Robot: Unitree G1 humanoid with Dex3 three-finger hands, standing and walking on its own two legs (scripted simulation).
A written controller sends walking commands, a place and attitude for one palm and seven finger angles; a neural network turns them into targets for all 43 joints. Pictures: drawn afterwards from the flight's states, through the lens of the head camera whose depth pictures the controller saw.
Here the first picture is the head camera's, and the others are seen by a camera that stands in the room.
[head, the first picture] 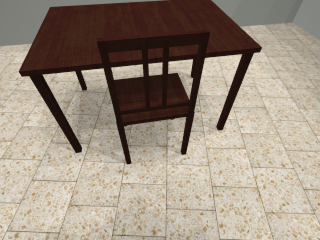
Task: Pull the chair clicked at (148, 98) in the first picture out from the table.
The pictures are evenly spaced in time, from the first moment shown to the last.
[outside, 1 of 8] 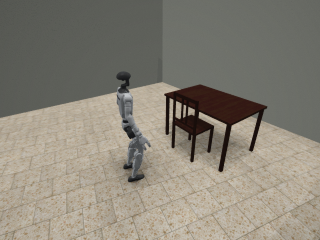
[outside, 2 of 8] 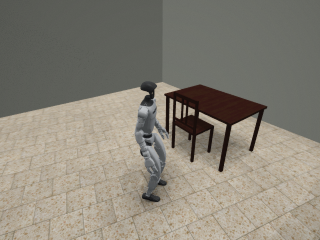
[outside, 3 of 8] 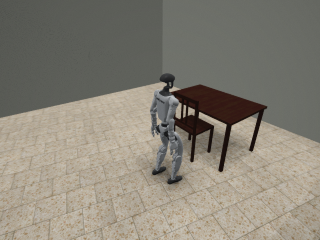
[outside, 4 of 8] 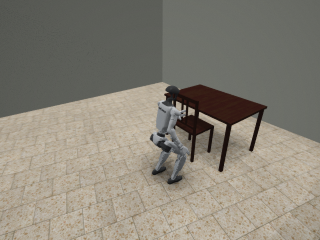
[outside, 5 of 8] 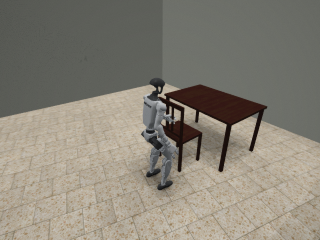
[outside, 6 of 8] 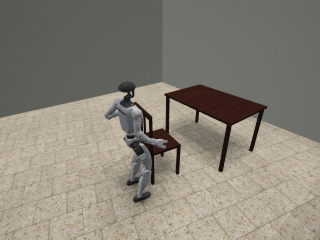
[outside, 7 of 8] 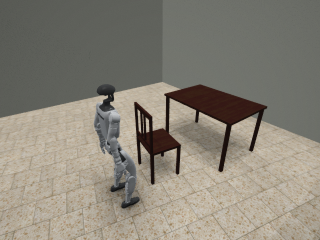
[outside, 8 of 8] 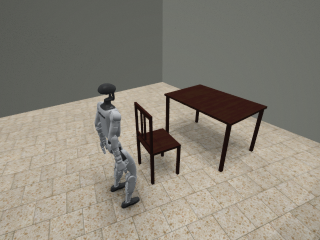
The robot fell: no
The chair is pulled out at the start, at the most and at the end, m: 0.00 0.65 0.64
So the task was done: yes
